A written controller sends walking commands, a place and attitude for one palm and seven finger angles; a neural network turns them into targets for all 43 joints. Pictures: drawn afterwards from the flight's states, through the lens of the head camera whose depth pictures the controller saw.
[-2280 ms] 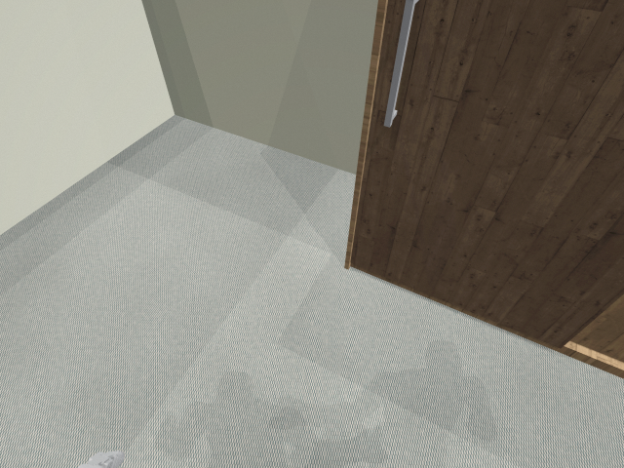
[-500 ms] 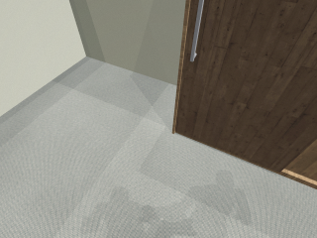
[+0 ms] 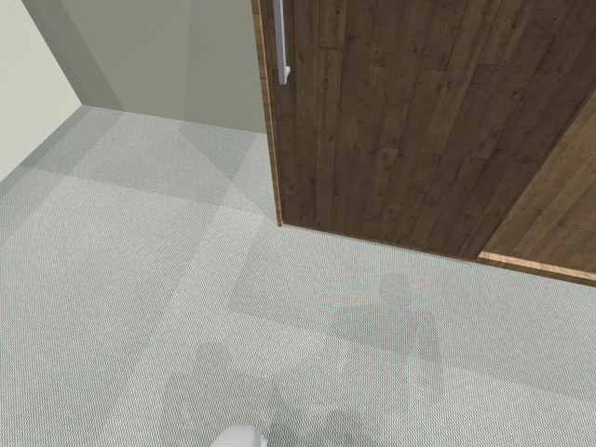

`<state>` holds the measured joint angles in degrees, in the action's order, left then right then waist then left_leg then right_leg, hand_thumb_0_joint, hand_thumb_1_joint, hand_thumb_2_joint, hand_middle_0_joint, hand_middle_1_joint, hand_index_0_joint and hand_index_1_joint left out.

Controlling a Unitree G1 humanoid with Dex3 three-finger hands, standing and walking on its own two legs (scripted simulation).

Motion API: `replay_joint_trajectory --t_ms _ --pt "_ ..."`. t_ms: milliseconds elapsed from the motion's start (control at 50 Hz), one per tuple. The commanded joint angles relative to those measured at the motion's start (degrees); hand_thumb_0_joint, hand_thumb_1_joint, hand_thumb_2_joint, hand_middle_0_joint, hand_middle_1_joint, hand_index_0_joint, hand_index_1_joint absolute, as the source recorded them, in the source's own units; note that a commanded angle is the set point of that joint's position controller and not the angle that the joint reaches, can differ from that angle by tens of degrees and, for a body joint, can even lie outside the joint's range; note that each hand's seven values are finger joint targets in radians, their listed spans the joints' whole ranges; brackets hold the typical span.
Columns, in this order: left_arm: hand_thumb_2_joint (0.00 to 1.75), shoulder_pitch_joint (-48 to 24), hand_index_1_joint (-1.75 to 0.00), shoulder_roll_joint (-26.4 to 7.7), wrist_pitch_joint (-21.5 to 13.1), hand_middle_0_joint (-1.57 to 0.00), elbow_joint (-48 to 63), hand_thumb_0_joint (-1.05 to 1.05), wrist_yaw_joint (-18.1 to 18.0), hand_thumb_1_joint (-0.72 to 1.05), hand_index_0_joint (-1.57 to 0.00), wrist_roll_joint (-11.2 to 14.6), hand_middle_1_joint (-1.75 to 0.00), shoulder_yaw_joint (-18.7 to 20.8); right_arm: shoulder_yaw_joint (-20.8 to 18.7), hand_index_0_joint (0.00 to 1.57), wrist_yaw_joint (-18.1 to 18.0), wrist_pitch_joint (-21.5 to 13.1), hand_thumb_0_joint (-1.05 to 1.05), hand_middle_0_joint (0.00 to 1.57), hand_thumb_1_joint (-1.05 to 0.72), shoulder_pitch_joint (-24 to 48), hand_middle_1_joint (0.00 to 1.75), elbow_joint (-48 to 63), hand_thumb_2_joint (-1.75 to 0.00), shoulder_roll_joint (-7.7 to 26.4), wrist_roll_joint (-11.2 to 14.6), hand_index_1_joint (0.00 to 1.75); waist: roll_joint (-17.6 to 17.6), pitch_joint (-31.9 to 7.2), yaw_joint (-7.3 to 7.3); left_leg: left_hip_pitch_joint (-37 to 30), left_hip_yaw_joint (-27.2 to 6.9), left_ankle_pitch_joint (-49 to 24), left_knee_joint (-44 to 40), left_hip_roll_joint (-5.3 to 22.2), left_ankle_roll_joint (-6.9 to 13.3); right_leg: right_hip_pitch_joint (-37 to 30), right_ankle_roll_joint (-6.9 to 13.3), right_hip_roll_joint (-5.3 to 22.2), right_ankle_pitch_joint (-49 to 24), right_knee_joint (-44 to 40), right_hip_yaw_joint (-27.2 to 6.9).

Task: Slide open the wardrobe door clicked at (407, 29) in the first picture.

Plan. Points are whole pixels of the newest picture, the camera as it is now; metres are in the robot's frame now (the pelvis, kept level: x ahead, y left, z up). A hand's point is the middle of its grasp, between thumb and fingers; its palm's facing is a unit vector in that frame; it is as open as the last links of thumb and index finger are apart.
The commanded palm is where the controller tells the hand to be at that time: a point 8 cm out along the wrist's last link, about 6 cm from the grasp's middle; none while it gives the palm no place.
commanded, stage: turn to face it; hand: left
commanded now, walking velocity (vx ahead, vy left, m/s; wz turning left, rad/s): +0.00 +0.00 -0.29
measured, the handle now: (281, 21) +0.96 +0.11 +0.09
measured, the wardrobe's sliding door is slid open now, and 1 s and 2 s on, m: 0.00 0.00 0.00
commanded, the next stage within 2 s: take the last steps up to it in 0.22 s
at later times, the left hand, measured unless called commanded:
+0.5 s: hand out of the picture +0.08 +0.25 -0.17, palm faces -0.16 -0.97 -0.20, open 7.4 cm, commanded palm none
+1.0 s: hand out of the picture +0.08 +0.29 -0.21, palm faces -0.07 -0.98 -0.16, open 7.4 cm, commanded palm none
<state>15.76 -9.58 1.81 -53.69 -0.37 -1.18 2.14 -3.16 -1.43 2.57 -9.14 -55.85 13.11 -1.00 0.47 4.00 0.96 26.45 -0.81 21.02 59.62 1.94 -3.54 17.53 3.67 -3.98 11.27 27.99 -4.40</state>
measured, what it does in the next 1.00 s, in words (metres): walks ahead: left foot, then right foot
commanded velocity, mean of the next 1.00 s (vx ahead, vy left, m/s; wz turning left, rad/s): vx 0.21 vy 0.05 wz -0.06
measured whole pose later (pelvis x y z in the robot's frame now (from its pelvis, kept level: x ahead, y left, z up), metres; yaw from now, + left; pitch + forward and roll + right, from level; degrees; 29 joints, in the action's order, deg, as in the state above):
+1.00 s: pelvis +0.13 +0.11 -0.03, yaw -8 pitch -1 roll -1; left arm 23.3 -10.6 0.1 -65.4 -0.2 -1.5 3.5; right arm -3.2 0.8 -3.3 -14.8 -57.2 10.6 -1.9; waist -2.5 2.8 0.1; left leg 25.2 8.3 14.7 41.8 5.4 1.1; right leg 10.8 -1.4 7.6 30.5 51.5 2.1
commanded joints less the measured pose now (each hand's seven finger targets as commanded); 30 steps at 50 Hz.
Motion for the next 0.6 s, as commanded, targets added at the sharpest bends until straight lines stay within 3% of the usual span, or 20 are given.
replay_joint_trajectory --t_ms 0,100,120,160,180,200,220,240,260,300,320,340,380,420,460,500,520,540,560,580 --pt "0.90 3.39 -0.30 -11.83 -1.32 -0.20 2.88 0.00 -0.95 0.90 -0.20 -0.31 -0.30 3.66 -1.08 0.20 -0.39 -1.41 0.00 0.20 -0.90 0.74 0.30 4.06 -0.90 3.92 0.18 0.30 -7.19 -8.23 1.38 2.85 -0.19 1.09 -4.99 0.20 -0.05 -11.78 6.58 14.35 -13.63 -9.17 -18.04" --pt "0.90 1.16 -0.30 -12.84 -0.75 -0.20 3.15 0.00 -1.15 0.90 -0.20 -0.74 -0.30 4.03 -0.58 0.20 -0.66 -2.18 0.00 0.20 -0.90 -0.94 0.30 4.26 -0.90 3.14 0.80 0.30 -8.94 -7.80 0.70 -4.87 0.08 3.35 -18.41 -0.49 1.50 -7.13 7.43 14.59 -12.62 -9.08 -20.84" --pt "0.90 0.02 -0.30 -13.10 -0.57 -0.20 3.47 0.00 -1.11 0.90 -0.20 -0.67 -0.30 4.00 -0.52 0.20 -0.79 -2.40 0.00 0.20 -0.90 -2.90 0.30 3.70 -0.90 3.12 0.86 0.30 -8.34 -7.74 -0.27 -8.47 0.50 1.41 -23.05 -0.95 1.85 -4.85 6.58 13.77 -11.89 -8.55 -20.76" --pt "0.90 -1.93 -0.30 -12.20 -0.25 -0.20 3.87 0.00 -0.91 0.90 -0.20 -0.09 -0.30 3.79 -0.42 0.20 -1.07 -3.03 0.00 0.20 -0.90 -8.14 0.30 2.14 -0.90 3.27 0.94 0.30 -7.17 -8.54 -2.52 -19.30 1.29 -6.58 -35.11 -1.36 2.65 1.26 2.72 10.00 -6.42 -5.77 -17.73" --pt "0.90 -2.13 -0.30 -10.13 -0.10 -0.20 4.46 0.00 -0.77 0.90 -0.20 0.20 -0.30 3.28 -0.67 0.20 -1.25 -3.57 0.00 0.20 -0.90 -9.63 0.30 1.96 -0.90 5.76 0.79 0.30 -0.92 -8.36 -3.26 -24.89 -4.35 -4.94 -40.43 4.62 4.58 8.33 0.30 6.02 1.19 -0.97 -13.84" --pt "0.90 -1.37 -0.30 -7.27 0.04 -0.20 5.15 0.00 -0.18 0.90 -0.20 0.44 -0.30 2.67 -1.51 0.20 -1.09 -3.50 0.00 0.20 -0.90 -8.43 0.30 3.31 -0.90 10.46 0.20 0.30 13.98 -6.14 -2.56 -24.99 -17.93 -4.94 -45.62 16.47 8.53 15.98 -2.84 -0.84 13.12 10.00 -4.98" --pt "0.90 -3.15 -0.30 -8.10 0.23 -0.20 5.71 0.00 -0.20 0.90 -0.20 -0.07 -0.30 2.98 -1.51 0.20 -1.21 -3.06 0.00 0.20 -0.90 -6.50 0.30 4.42 -0.90 11.43 -0.17 0.30 14.70 -2.40 -2.65 -16.05 -22.17 -5.82 -47.87 22.92 12.84 15.74 -5.02 -0.43 19.25 21.33 -0.28" --pt "0.90 -4.10 -0.30 -9.43 0.59 -0.20 4.54 0.00 -0.16 0.90 -0.20 -0.71 -0.30 3.63 -1.06 0.20 -1.39 -3.17 0.00 0.20 -0.90 -4.46 0.30 4.52 -0.90 9.13 -0.49 0.30 10.75 -0.06 -1.74 -10.84 -19.63 -9.59 -47.59 20.00 12.83 13.78 -5.46 1.01 16.54 28.74 -2.12" --pt "0.90 -2.08 -0.30 -9.10 0.67 -0.20 3.46 0.00 0.28 0.90 -0.20 -0.67 -0.30 3.93 -0.32 0.20 -1.50 -3.24 0.00 0.20 -0.90 -2.17 0.30 5.03 -0.90 7.79 -0.58 0.30 7.51 0.44 0.26 -10.01 -13.89 -12.41 -46.20 16.66 12.29 13.28 -5.64 1.59 13.60 33.81 -1.13" --pt "0.90 -0.03 -0.30 -7.80 0.53 -0.20 2.16 0.00 0.75 0.90 -0.20 -0.50 -0.30 3.36 0.11 0.20 -1.52 -3.81 0.00 0.20 -0.90 -1.42 0.30 4.90 -0.90 6.27 -0.39 0.30 7.24 -2.03 1.03 -13.28 -6.52 -21.64 -43.50 12.87 11.67 13.32 -6.15 2.80 10.90 35.76 0.82" --pt "0.90 -0.20 -0.30 -6.66 0.43 -0.20 1.91 0.00 0.83 0.90 -0.20 -0.34 -0.30 2.94 0.24 0.20 -1.41 -3.98 0.00 0.20 -0.90 -3.39 0.30 4.17 -0.90 6.00 -0.57 0.30 7.77 -3.04 0.29 -15.45 -5.27 -21.53 -43.02 11.82 11.71 12.20 -6.19 3.21 11.09 33.67 1.97" --pt "0.90 -0.57 -0.30 -6.13 0.28 -0.20 1.92 0.00 0.94 0.90 -0.20 -0.35 -0.30 2.39 0.09 0.20 -1.25 -4.08 0.00 0.20 -0.90 -5.35 0.30 3.20 -0.90 6.13 -0.66 0.30 9.04 -3.63 -0.45 -18.38 -5.58 -19.00 -43.20 12.00 12.39 12.83 -6.03 3.45 12.17 30.94 3.52" --pt "0.90 -4.14 -0.30 -5.45 -0.13 -0.20 2.65 0.00 1.30 0.90 -0.20 -0.61 -0.30 1.62 -0.16 0.20 -0.91 -4.19 0.00 0.20 -0.90 -10.29 0.30 0.94 -0.90 6.24 -0.84 0.30 9.28 -1.32 -2.79 -18.97 -6.94 -10.41 -45.33 12.55 13.16 12.21 -5.40 4.55 13.14 24.81 5.61" --pt "0.90 -6.91 -0.30 -4.59 -0.78 -0.20 2.96 0.00 1.54 0.90 -0.20 -0.67 -0.30 0.88 -0.42 0.20 -0.61 -4.26 0.00 0.20 -0.90 -13.60 0.30 -1.02 -0.90 6.43 -0.95 0.30 8.59 0.09 -4.21 -19.76 -8.24 -5.72 -46.53 13.28 13.36 10.35 -4.82 5.33 14.68 17.60 7.55" --pt "0.90 -6.86 -0.30 -3.83 -1.29 -0.20 2.42 0.00 1.55 0.90 -0.20 -0.48 -0.30 0.55 -0.49 0.20 -0.32 -4.17 0.00 0.20 -0.90 -14.38 0.30 -2.20 -0.90 6.70 -0.92 0.30 9.24 0.91 -3.98 -17.32 -8.60 -2.93 -46.74 13.45 13.22 5.51 -4.20 5.22 15.04 12.03 8.97" --pt "0.90 -4.07 -0.30 -3.57 -1.97 -0.20 0.93 0.00 1.51 0.90 -0.20 -0.39 -0.30 0.59 -0.35 0.20 -0.12 -4.10 0.00 0.20 -0.90 -14.59 0.30 -3.46 -0.90 6.24 -0.71 0.30 7.26 0.13 -2.20 -15.46 -7.41 -3.16 -43.75 11.64 11.94 -1.44 -3.72 4.15 11.70 3.23 10.41" --pt "0.90 -1.06 -0.30 -3.51 -2.35 -0.20 -0.55 0.00 1.36 0.90 -0.20 -0.29 -0.30 0.79 -0.16 0.20 -0.08 -4.15 0.00 0.20 -0.90 -14.28 0.30 -3.80 -0.90 5.60 -0.49 0.30 6.30 -0.81 -0.60 -12.64 -5.78 -1.67 -40.89 10.20 10.55 -7.71 -3.52 4.15 7.12 -2.69 10.82" --pt "0.90 2.68 -0.30 -4.97 -2.90 -0.20 -2.25 0.00 0.94 0.90 -0.20 -0.33 -0.30 1.24 0.08 0.20 0.12 -4.40 0.00 0.20 -0.90 -13.89 0.30 -3.93 -0.90 4.06 -0.17 0.30 2.93 -1.56 1.06 -7.01 -3.08 0.16 -35.81 7.89 8.64 -16.08 -2.51 6.92 5.40 -6.55 7.95" --pt "0.90 7.71 -0.30 -8.69 -3.59 -0.20 -4.06 0.00 0.30 0.90 -0.20 -0.63 -0.30 2.00 0.73 0.20 0.41 -4.85 0.00 0.20 -0.90 -13.55 0.30 -3.03 -0.90 1.45 0.36 0.30 -6.17 -2.94 3.01 3.77 3.28 3.97 -25.46 3.41 5.96 -26.16 0.75 16.75 11.80 -10.65 -3.10" --pt "0.90 13.13 -0.30 -13.74 -3.57 -0.20 -5.55 0.00 -0.24 0.90 -0.20 -0.48 -0.30 3.36 0.82 0.20 0.77 -4.90 0.00 0.20 -0.90 -9.48 0.30 -0.22 -0.90 0.50 -0.06 0.30 -15.70 -1.61 5.80 14.47 7.50 12.76 -13.26 -0.12 3.68 -28.51 6.59 28.74 17.69 -17.58 -19.75"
